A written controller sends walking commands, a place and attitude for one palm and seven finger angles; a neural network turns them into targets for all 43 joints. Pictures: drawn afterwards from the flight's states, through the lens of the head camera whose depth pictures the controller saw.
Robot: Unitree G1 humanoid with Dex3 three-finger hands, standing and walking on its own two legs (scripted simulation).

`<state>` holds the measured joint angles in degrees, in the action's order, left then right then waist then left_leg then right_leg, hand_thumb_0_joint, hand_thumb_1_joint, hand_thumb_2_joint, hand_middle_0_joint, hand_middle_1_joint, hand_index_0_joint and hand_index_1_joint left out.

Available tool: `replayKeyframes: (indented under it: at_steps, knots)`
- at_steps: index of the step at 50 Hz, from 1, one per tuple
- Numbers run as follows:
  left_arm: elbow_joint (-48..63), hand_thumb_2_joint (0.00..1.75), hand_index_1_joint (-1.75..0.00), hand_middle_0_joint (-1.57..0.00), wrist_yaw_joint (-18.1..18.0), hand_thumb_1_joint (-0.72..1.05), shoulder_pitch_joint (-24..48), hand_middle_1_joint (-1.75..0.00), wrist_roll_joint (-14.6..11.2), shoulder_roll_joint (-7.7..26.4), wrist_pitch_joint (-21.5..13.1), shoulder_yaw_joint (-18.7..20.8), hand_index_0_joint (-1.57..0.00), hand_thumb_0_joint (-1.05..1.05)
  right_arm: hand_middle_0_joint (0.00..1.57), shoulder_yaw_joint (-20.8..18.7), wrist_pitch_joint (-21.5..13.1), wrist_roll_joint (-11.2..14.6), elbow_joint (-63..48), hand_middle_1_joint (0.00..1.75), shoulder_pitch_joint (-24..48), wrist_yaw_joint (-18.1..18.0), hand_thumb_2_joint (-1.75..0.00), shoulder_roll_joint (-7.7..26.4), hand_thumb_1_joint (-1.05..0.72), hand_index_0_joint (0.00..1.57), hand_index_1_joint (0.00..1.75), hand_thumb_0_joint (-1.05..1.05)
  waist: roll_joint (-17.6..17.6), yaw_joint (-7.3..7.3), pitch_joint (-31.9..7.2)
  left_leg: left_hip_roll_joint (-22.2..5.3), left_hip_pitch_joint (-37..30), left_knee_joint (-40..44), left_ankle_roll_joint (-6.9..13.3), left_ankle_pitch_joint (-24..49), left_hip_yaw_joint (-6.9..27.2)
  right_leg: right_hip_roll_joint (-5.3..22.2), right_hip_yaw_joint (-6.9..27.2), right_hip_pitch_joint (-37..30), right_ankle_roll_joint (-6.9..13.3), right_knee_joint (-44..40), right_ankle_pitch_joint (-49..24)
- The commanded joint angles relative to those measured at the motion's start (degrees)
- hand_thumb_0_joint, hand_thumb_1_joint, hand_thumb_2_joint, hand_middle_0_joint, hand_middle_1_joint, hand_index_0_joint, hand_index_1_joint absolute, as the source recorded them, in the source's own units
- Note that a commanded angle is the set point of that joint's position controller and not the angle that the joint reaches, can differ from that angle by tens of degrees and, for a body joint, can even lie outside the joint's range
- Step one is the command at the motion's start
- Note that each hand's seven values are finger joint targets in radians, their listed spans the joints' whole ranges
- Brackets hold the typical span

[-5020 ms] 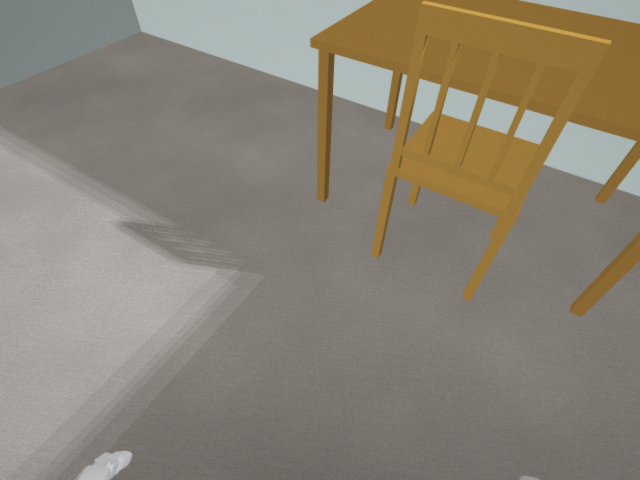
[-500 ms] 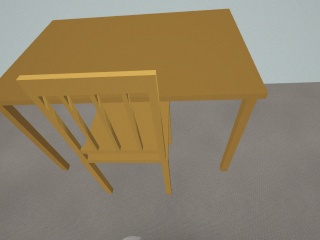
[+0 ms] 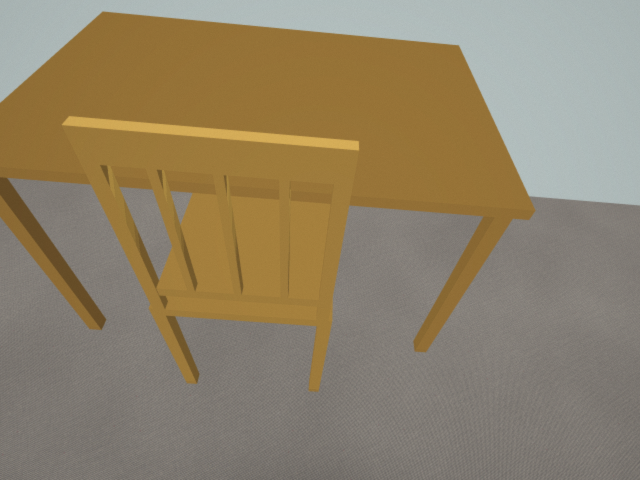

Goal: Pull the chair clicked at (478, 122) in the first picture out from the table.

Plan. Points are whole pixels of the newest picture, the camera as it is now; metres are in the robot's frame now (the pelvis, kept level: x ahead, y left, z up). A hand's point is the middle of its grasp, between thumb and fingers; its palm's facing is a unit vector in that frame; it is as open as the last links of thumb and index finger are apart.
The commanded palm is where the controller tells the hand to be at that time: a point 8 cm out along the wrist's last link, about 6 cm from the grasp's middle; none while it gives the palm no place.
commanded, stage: come to a stop and stand still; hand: left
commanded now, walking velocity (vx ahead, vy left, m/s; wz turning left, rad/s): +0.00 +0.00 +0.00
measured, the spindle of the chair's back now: (230, 241) +0.51 +0.19 -0.07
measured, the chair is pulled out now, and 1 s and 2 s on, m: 0.00 0.00 0.00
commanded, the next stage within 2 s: look again from close up in 0.04 s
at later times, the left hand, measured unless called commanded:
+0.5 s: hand out of the picture +0.03 +0.14 -0.17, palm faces +0.04 -0.97 -0.25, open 7.3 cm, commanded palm none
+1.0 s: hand out of the picture -0.01 +0.14 -0.18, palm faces +0.05 -0.98 -0.19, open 7.3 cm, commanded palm none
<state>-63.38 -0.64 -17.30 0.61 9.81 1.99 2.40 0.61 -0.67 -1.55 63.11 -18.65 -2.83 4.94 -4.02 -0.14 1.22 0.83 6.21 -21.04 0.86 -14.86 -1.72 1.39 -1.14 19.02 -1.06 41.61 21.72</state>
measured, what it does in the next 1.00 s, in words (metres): steps on the spot: right foot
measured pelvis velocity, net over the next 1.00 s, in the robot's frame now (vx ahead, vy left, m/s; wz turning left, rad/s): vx -0.01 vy -0.04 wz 0.02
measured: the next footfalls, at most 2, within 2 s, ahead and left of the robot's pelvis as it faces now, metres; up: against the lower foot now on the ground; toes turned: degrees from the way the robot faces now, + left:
right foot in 0.08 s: +0.08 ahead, -0.08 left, +0.00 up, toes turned +0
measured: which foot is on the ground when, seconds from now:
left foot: down 0.00-1.00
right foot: up 0.00-0.06, down 0.08-1.00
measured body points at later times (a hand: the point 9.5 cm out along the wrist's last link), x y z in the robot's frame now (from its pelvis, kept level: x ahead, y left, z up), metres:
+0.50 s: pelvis +0.00 -0.04 -0.01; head +0.00 -0.07 +0.44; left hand +0.03 +0.19 -0.15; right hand +0.01 -0.25 -0.18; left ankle -0.04 +0.11 -0.74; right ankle +0.00 -0.11 -0.74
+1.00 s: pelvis -0.01 -0.04 +0.00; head +0.01 -0.04 +0.45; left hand -0.01 +0.19 -0.16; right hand -0.02 -0.24 -0.17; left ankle -0.04 +0.11 -0.74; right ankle +0.00 -0.11 -0.74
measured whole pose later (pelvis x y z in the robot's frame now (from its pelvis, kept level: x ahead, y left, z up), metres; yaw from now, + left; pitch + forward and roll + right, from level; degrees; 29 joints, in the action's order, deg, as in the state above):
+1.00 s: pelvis -0.01 -0.04 +0.00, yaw +1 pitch -1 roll +0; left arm -63.6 -1.2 -16.1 0.1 8.9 -0.9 -0.2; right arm 1.7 -1.1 -0.9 64.5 -18.3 -1.6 7.5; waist 0.1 0.0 1.9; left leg -2.4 7.4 -24.0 -2.5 -15.7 0.3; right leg -1.8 -4.5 11.7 3.7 25.7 13.5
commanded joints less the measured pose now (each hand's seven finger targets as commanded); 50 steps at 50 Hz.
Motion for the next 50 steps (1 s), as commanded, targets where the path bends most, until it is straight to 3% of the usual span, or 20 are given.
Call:
replayKeyframes:
  at_steps: [1, 2, 3, 4, 5, 6, 7, 8, 9, 10, 12, 13, 16, 19, 22, 26, 32, 34, 45, 50]
  knots:
    - [2.03, 0.90, -0.30, -0.20, -0.68, 0.90, -1.77, -0.30, -0.04, 1.53, -1.49, 0.27, -0.20, 0.00, 0.20, -2.92, -0.28, 0.31, -0.39, 0.30, -3.83, -1.16, -0.90, 10.82, -0.90, 0.20, 0.30, 0.00, 11.92, -0.19, 0.58, -14.23, -0.49, -0.47, 6.44, 34.89, 8.96, 0.19, -0.62, -4.34, 0.60, -12.29, -5.57]
    - [1.01, 0.90, -0.30, -0.20, -0.77, 0.90, -3.89, -0.30, 0.03, 1.49, -1.88, 0.23, -0.20, 0.00, 0.20, -2.98, -0.27, 0.54, -0.05, 0.30, -3.50, -1.09, -0.90, 10.50, -0.90, 0.20, 0.30, 0.00, 11.00, 0.73, -1.06, -12.53, -0.24, -2.56, 4.86, 31.43, 7.95, 0.21, -0.83, -7.96, 0.72, -17.98, -12.32]
    - [0.19, 0.90, -0.30, -0.20, -0.99, 0.90, -5.33, -0.30, 0.17, 2.44, -2.38, 0.35, -0.20, 0.00, 0.20, -2.94, -0.43, 0.90, 0.18, 0.30, -4.13, -0.89, -0.90, 9.18, -0.90, 0.20, 0.30, 0.00, 7.88, 0.83, -2.32, -10.25, 2.62, -4.64, 2.64, 24.93, 6.27, 1.90, 1.70, -13.00, 1.30, -21.03, -19.85]
    - [-0.30, 0.90, -0.30, -0.20, -1.29, 0.90, -5.38, -0.30, 0.04, 4.08, -2.79, 0.23, -0.20, 0.00, 0.20, -2.53, -0.40, 1.41, 0.10, 0.30, -4.33, -0.60, -0.90, 7.30, -0.90, 0.20, 0.30, 0.00, 3.48, 0.30, -2.84, -7.83, 7.61, -4.59, 0.53, 13.38, 4.47, 5.90, 6.09, -17.77, 2.48, -20.73, -27.60]
    - [-0.96, 0.90, -0.30, -0.20, -1.38, 0.90, -4.48, -0.30, 0.02, 4.81, -3.06, -0.04, -0.20, 0.00, 0.20, -1.92, -0.34, 1.52, 0.05, 0.30, -3.67, -0.40, -0.90, 5.43, -0.90, 0.20, 0.30, 0.00, 0.68, -0.01, -0.97, -5.49, 9.53, -2.88, -0.70, 2.87, 2.75, 9.66, 7.75, -16.54, 4.10, -20.33, -31.03]
    - [-1.23, 0.90, -0.30, -0.20, -1.35, 0.90, -3.64, -0.30, -0.01, 4.40, -3.25, -0.35, -0.20, 0.00, 0.20, -1.76, -0.09, 1.30, 0.60, 0.30, -3.56, -0.25, -0.90, 4.53, -0.90, 0.20, 0.30, 0.00, -0.66, -0.52, -0.19, -4.58, 7.71, -1.92, -1.27, 0.85, 2.04, 9.81, 7.91, -13.88, 5.16, -20.43, -29.99]
    - [-1.56, 0.90, -0.30, -0.20, -4.03, 0.90, -2.57, -0.30, 0.65, 5.10, -3.62, -0.07, -0.20, 0.00, 0.20, -2.19, -1.03, 1.17, -1.23, 0.30, -1.96, 0.39, -0.90, 9.88, -0.90, 0.20, 0.30, 0.00, 7.53, -1.17, -1.83, -6.99, 5.94, -6.09, -0.97, 14.39, 0.99, 6.35, 4.89, -12.12, 3.96, -10.64, -43.10]
    - [0.93, 0.90, -0.30, -0.20, -3.41, 0.90, -2.88, -0.30, 0.01, 4.91, -3.62, -0.77, -0.20, 0.00, 0.20, -1.58, -1.45, 0.39, -2.45, 0.30, -3.43, 0.64, -0.90, 7.57, -0.90, 0.20, 0.30, 0.00, 11.74, -0.09, -4.54, -7.21, 7.57, -5.96, -0.04, 8.99, 2.70, 5.78, 3.31, -12.32, 4.47, -10.95, -27.04]
    - [1.09, 0.90, -0.30, -0.20, -2.72, 0.90, -2.34, -0.30, -0.11, 4.77, -3.73, -0.93, -0.20, 0.00, 0.20, -1.00, -1.38, 0.12, -3.38, 0.30, -1.28, 0.74, -0.90, 6.61, -0.90, 0.20, 0.30, 0.00, 12.45, 0.51, -2.66, -6.77, 8.21, -5.43, 0.54, 7.37, 2.03, 5.40, 3.15, -10.99, 5.15, -13.29, -23.97]
    - [0.73, 0.90, -0.30, -0.20, -2.21, 0.90, -2.18, -0.30, 0.09, 4.41, -3.88, -1.04, -0.20, 0.00, 0.20, -0.73, -1.43, 0.29, -3.48, 0.30, -2.19, 0.62, -0.90, 6.20, -0.90, 0.20, 0.30, 0.00, 8.39, -0.01, -1.15, -6.65, 8.83, -5.28, 0.57, 7.63, 3.27, 4.92, 4.07, -9.80, 5.39, -13.94, -21.54]
    - [1.07, 0.90, -0.30, -0.20, -1.84, 0.90, -1.56, -0.30, 0.23, 3.68, -4.09, -1.14, -0.20, 0.00, 0.20, -0.80, -1.39, 0.46, -3.71, 0.30, -4.91, 0.59, -0.90, 6.96, -0.90, 0.20, 0.30, 0.00, -0.03, -0.93, -0.08, -6.66, 8.34, -6.12, 0.63, 9.36, 3.62, 4.65, 3.99, -8.51, 5.47, -14.65, -22.33]
    - [1.23, 0.90, -0.30, -0.20, -1.82, 0.90, -1.39, -0.30, 0.09, 3.47, -4.24, -1.32, -0.20, 0.00, 0.20, -0.77, -1.41, 0.56, -3.64, 0.30, -5.17, 0.57, -0.90, 7.19, -0.90, 0.20, 0.30, 0.00, -0.89, -1.11, 0.00, -6.40, 7.37, -6.00, 0.55, 10.06, 3.54, 4.96, 4.25, -8.46, 5.48, -14.96, -24.62]
    - [1.93, 0.90, -0.30, -0.20, -1.61, 0.90, -0.59, -0.30, -0.27, 4.57, -4.53, -1.32, -0.20, 0.00, 0.20, -0.41, -1.40, 0.62, -3.74, 0.30, -4.73, 0.75, -0.90, 7.25, -0.90, 0.20, 0.30, 0.00, -0.66, -1.09, 0.21, -5.27, 6.12, -5.33, -0.04, 8.07, 2.61, 5.60, 5.43, -8.28, 5.53, -16.69, -23.93]
    - [2.28, 0.90, -0.30, -0.20, -1.57, 0.90, 0.04, -0.30, -0.22, 5.04, -4.29, -1.40, -0.20, 0.00, 0.20, -0.32, -1.04, 0.60, -3.49, 0.30, -3.95, 0.85, -0.90, 6.76, -0.90, 0.20, 0.30, 0.00, 0.89, -0.99, 3.59, -4.91, 5.77, -3.90, -0.21, 5.75, 2.21, 5.62, 5.97, -5.75, 5.58, -18.96, -19.15]
    - [2.79, 0.90, -0.30, -0.20, -1.55, 0.90, 0.19, -0.30, -0.21, 5.78, -4.17, -1.20, -0.20, 0.00, 0.20, -0.26, -0.70, 0.58, -3.03, 0.30, -3.78, 1.00, -0.90, 7.33, -0.90, 0.20, 0.30, 0.00, -0.36, -0.93, 3.47, -4.61, 5.72, -3.96, -0.43, 3.71, 1.94, 5.92, 6.95, -5.91, 5.46, -21.06, -14.57]
    - [3.31, 0.90, -0.30, -0.20, -1.41, 0.90, 0.50, -0.30, -0.16, 6.58, -4.01, -1.00, -0.20, 0.00, 0.20, -0.24, -0.45, 0.49, -2.62, 0.30, -3.38, 1.12, -0.90, 7.57, -0.90, 0.20, 0.30, 0.00, 1.95, -0.68, 3.90, -4.46, 5.42, -3.46, -0.59, 2.49, 1.54, 6.00, 7.88, -5.19, 5.32, -23.44, -9.04]
    - [3.19, 0.90, -0.30, -0.20, -1.25, 0.90, 0.22, -0.30, -0.25, 7.10, -4.17, -0.98, -0.20, 0.00, 0.20, -0.17, -0.77, 0.61, -1.98, 0.30, -3.35, 1.14, -0.90, 7.92, -0.90, 0.20, 0.30, 0.00, 3.88, -0.41, 0.98, -4.79, 5.20, -2.20, -0.81, 3.68, 1.86, 5.90, 7.50, -8.50, 4.97, -23.37, -11.75]
    - [3.01, 0.90, -0.30, -0.20, -1.23, 0.90, -0.01, -0.30, -0.21, 6.92, -4.13, -0.97, -0.20, 0.00, 0.20, -0.13, -0.75, 0.67, -1.69, 0.30, -3.20, 1.04, -0.90, 7.53, -0.90, 0.20, 0.30, 0.00, 2.73, -0.24, 1.58, -4.94, 5.48, -1.64, -0.81, 3.32, 1.71, 5.65, 6.92, -8.84, 4.62, -23.84, -12.16]
    - [1.74, 0.90, -0.30, -0.20, -1.14, 0.90, -1.24, -0.30, -0.33, 5.82, -4.01, -1.53, -0.20, 0.00, 0.20, 0.12, -1.11, 0.76, -0.08, 0.30, -3.74, 0.88, -0.90, 7.77, -0.90, 0.20, 0.30, 0.00, 5.05, 0.24, 2.84, -5.51, 6.49, 0.33, -0.76, 5.16, 2.91, 4.85, 5.25, -9.27, 4.34, -22.75, -12.60]
    - [1.43, 0.90, -0.30, -0.20, -1.15, 0.90, -1.80, -0.30, -0.30, 5.28, -4.04, -1.73, -0.20, 0.00, 0.20, 0.13, -1.27, 0.77, 0.14, 0.30, -4.04, 0.79, -0.90, 7.80, -0.90, 0.20, 0.30, 0.00, 3.87, 0.23, 2.32, -5.69, 6.27, 0.67, -0.49, 5.81, 3.40, 4.63, 4.90, -9.43, 4.21, -21.93, -13.33]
